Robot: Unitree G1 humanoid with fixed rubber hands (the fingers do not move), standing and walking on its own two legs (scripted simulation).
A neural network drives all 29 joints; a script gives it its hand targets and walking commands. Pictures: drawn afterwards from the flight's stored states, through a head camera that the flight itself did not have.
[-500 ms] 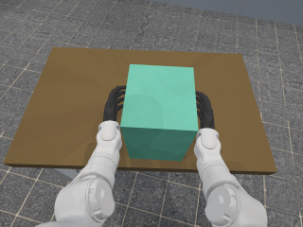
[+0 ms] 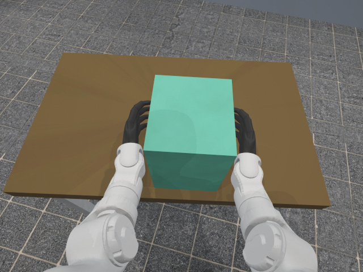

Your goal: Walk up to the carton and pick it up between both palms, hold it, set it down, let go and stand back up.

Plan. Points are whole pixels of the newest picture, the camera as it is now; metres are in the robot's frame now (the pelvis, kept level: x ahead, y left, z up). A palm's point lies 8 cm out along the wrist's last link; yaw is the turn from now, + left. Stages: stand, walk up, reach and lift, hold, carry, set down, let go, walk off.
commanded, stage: reach and lift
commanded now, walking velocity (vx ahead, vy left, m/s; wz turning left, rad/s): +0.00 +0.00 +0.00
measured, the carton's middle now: (188, 139) +0.43 +0.01 -0.02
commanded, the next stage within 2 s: none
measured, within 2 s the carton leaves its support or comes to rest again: leaves its support in 1.90 s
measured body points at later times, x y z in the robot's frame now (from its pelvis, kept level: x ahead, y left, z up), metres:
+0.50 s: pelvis +0.00 +0.00 +0.00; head +0.12 +0.01 +0.43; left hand +0.43 +0.13 +0.00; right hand +0.42 -0.12 +0.00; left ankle -0.04 +0.12 -0.74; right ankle -0.01 -0.12 -0.74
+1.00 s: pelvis -0.01 +0.00 +0.00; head +0.11 +0.01 +0.43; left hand +0.42 +0.13 +0.01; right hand +0.41 -0.12 +0.01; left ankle -0.04 +0.12 -0.74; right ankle -0.01 -0.12 -0.74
